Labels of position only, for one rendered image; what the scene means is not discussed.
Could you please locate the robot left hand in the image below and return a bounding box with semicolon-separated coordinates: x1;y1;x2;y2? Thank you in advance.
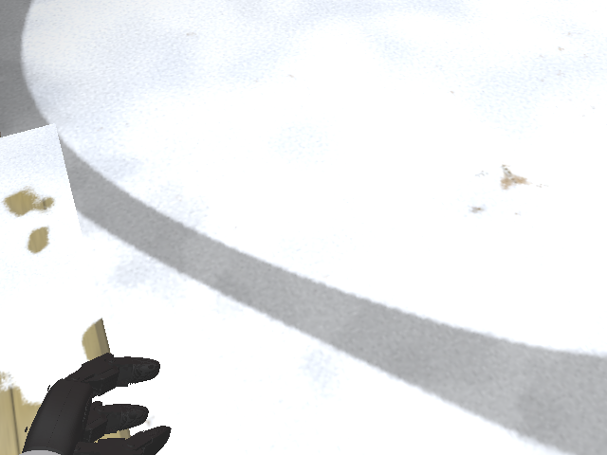
22;353;171;455

